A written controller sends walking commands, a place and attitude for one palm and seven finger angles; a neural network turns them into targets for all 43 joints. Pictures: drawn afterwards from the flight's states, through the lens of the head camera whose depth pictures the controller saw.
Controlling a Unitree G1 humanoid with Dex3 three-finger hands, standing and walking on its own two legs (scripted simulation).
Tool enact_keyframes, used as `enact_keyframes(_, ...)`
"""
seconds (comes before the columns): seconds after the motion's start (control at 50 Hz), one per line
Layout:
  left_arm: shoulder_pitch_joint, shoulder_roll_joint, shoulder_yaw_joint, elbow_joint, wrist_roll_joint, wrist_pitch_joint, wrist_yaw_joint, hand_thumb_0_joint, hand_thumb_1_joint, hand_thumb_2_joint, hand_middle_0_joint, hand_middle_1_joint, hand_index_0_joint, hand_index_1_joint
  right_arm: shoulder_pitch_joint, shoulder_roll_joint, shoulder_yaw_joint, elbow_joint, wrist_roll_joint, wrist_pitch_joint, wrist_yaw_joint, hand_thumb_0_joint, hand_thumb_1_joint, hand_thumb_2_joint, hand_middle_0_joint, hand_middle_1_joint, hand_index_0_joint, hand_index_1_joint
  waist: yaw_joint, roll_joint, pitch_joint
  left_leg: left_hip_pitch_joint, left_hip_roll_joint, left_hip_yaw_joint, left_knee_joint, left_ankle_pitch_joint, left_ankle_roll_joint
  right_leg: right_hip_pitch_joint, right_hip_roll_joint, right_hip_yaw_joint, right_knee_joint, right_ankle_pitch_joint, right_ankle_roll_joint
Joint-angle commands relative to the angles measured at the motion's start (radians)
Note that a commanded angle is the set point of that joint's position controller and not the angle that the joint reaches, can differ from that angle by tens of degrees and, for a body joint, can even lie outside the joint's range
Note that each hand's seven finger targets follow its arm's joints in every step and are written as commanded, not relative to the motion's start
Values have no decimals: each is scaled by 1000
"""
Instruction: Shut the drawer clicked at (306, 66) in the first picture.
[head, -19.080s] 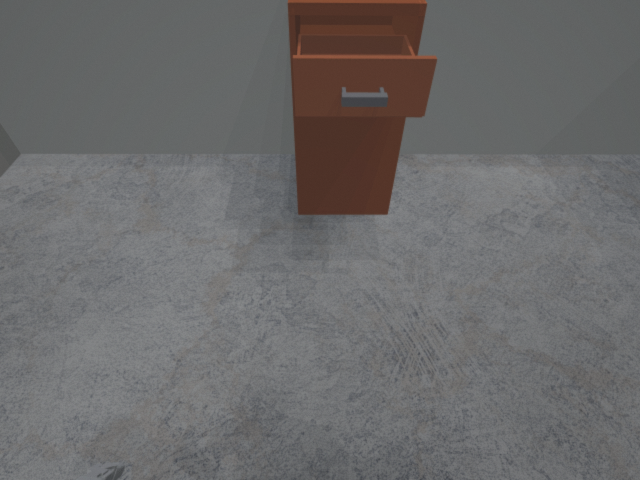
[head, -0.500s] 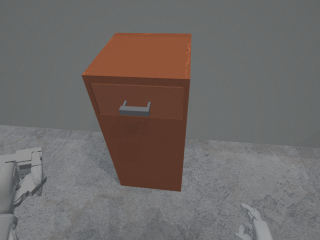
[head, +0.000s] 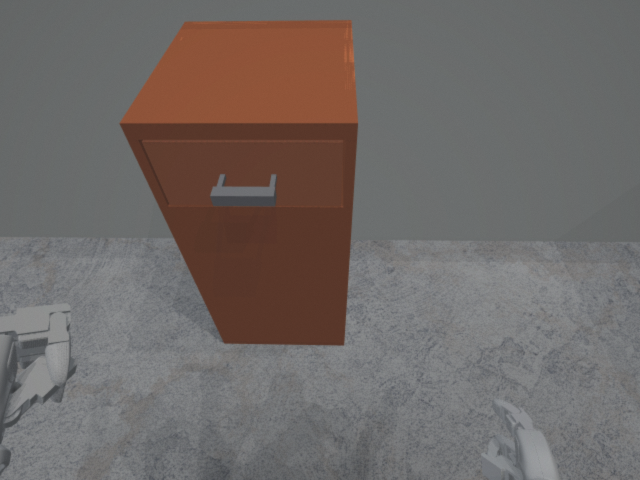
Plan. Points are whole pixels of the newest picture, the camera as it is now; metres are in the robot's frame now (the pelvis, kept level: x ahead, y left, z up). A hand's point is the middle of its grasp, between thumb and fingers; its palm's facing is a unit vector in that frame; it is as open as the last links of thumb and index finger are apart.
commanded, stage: step back with the hand held close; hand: left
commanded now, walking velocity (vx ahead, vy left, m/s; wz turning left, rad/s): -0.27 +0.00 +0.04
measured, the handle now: (246, 187) +0.61 +0.18 -0.02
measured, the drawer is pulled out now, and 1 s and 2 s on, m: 0.00 0.00 0.00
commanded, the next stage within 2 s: stop stepping back and stand still in 0.90 s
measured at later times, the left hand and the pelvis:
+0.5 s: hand out of the picture +0.10 +0.25 +0.16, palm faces +0.38 -0.80 -0.47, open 3.3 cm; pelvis -0.08 +0.01 -0.01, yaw +2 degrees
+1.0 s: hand out of the picture +0.01 +0.27 +0.17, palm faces +0.45 -0.78 -0.43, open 3.3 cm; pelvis -0.18 +0.00 -0.01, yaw +3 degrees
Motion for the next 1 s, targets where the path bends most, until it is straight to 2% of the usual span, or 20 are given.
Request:
enact_keyframes(0.0,21,184,170,-247,-12,-67,41,0,900,900,-1400,-1600,-1400,-1600,-101,-108,-34,-182,-1,-52,-12,0,-900,-900,200,300,200,300,20,27,-211,54,77,-60,-23,393,12,83,-14,-10,38,378,2)
enact_keyframes(0.12,24,155,146,-248,2,-78,48,0,900,900,-1400,-1600,-1400,-1600,-84,-111,-35,-180,-2,-75,-14,0,-900,-900,200,300,200,300,8,41,-153,-99,97,-90,-72,172,26,94,3,-5,81,248,7)
enact_keyframes(0.22,6,149,153,-233,19,-103,58,0,900,900,-1400,-1600,-1400,-1600,-80,-112,-36,-181,-1,-98,-15,0,-900,-900,200,300,200,300,-2,13,-83,-309,100,-119,-109,-232,49,119,-2,34,79,79,1)
enact_keyframes(0.36,-33,147,142,-268,32,-143,71,0,900,900,-1400,-1600,-1400,-1600,-48,-118,-38,-165,-13,-134,-15,0,-900,-900,200,300,200,300,-16,-1,-62,-270,83,-130,-36,-330,39,-45,-18,76,-14,-188,-16)
enact_keyframes(0.46,-25,155,162,-280,41,-160,78,0,900,900,-1400,-1600,-1400,-1600,-54,-122,-37,-160,-15,-160,-20,0,-900,-900,200,300,200,300,-10,85,-86,-376,143,-195,-143,-401,63,73,42,31,133,-68,0)
enact_keyframes(0.52,-4,151,185,-270,53,-169,72,0,900,900,-1400,-1600,-1400,-1600,-70,-122,-40,-161,-15,-174,-21,0,-900,-900,200,300,200,300,2,138,-112,-541,198,-240,-201,-481,96,233,78,28,299,69,9)
enact_keyframes(0.56,-19,165,209,-261,67,-176,66,0,900,900,-1400,-1600,-1400,-1600,-81,-131,-48,-166,-18,-180,-19,0,-900,-900,200,300,200,300,6,165,-82,-685,235,-258,-208,-591,122,303,95,46,379,48,13)
enact_keyframes(0.62,2,178,226,-282,46,-187,58,0,900,900,-1400,-1600,-1400,-1600,-61,-105,-53,-159,-14,-187,-10,0,-900,-900,200,300,200,300,-5,-12,-97,-488,131,-148,4,-408,69,89,21,180,199,92,-31)
enact_keyframes(0.66,1,182,200,-316,21,-183,57,0,900,900,-1400,-1600,-1400,-1600,-33,-83,-56,-133,-13,-177,8,0,-900,-900,200,300,200,300,-17,-159,-149,-214,21,-38,258,-232,-9,-177,-148,354,-24,28,-99)
enact_keyframes(0.7,-43,193,188,-322,16,-168,73,0,900,900,-1400,-1600,-1400,-1600,-24,-74,-62,-104,-22,-153,16,0,-900,-900,200,300,200,300,-26,-226,-169,-77,-18,-29,448,-168,-42,-303,-253,403,-124,63,-166)
enact_keyframes(0.72,-46,183,175,-311,21,-162,75,0,900,900,-1400,-1600,-1400,-1600,-35,-61,-59,-103,-19,-143,16,0,-900,-900,200,300,200,300,-31,-235,-157,-60,-8,-43,450,-169,-37,-313,-247,354,-111,100,-161)
enact_keyframes(0.76,-60,182,177,-290,25,-157,75,0,900,900,-1400,-1600,-1400,-1600,-48,-59,-47,-101,-19,-131,7,0,-900,-900,200,300,200,300,-34,-198,-95,-23,18,-59,193,-127,-18,-327,-160,242,-36,70,-95)
enact_keyframes(0.78,-65,177,173,-298,22,-164,73,0,900,900,-1400,-1600,-1400,-1600,-57,-83,-48,-100,-19,-132,0,0,-900,-900,200,300,200,300,-33,-69,-67,-43,58,-106,27,-112,8,-322,-66,176,46,13,-51)
enact_keyframes(0.8,-77,178,178,-322,28,-174,74,0,900,900,-1400,-1600,-1400,-1600,-76,-109,-55,-112,-22,-141,-14,0,-900,-900,200,300,200,300,-25,127,-64,-141,174,-222,-102,-69,52,-236,37,92,206,8,-9)
enact_keyframes(0.82,-61,188,210,-300,40,-188,72,0,900,900,-1400,-1600,-1400,-1600,-71,-110,-57,-110,-24,-160,-13,0,-900,-900,200,300,200,300,-14,233,-139,-301,309,-321,-203,-166,113,-55,102,24,443,-72,13)
enact_keyframes(0.84,-36,177,216,-269,38,-194,61,0,900,900,-1400,-1600,-1400,-1600,-57,-98,-63,-106,-27,-181,-7,0,-900,-900,200,300,200,300,-20,251,-174,-434,377,-365,-301,-402,155,53,124,55,683,-178,10)
enact_keyframes(0.86,-60,169,219,-289,38,-190,60,0,900,900,-1400,-1600,-1400,-1600,-58,-97,-70,-109,-34,-193,-1,0,-900,-900,200,300,200,300,-17,216,-125,-487,405,-397,-294,-417,186,13,117,81,802,-193,8)
enact_keyframes(0.88,-72,157,204,-301,33,-184,61,0,900,900,-1400,-1600,-1400,-1600,-51,-90,-70,-91,-37,-201,7,0,-900,-900,200,300,200,300,-13,135,-104,-401,389,-352,-240,-329,184,-80,101,88,796,-214,5)
enact_keyframes(0.92,-54,127,162,-311,18,-169,65,0,900,900,-1400,-1600,-1400,-1600,-59,-83,-68,-80,-39,-209,22,0,-900,-900,200,300,200,300,-1,83,-125,-230,345,-274,-181,-198,148,-157,75,42,659,-273,3)
enact_keyframes(0.98,-65,115,108,-351,4,-157,60,0,900,900,-1400,-1600,-1400,-1600,-53,-78,-48,-63,-40,-220,37,0,-900,-900,200,300,200,300,-2,186,-167,-92,291,-221,-255,-239,73,-124,86,-47,398,-341,-20)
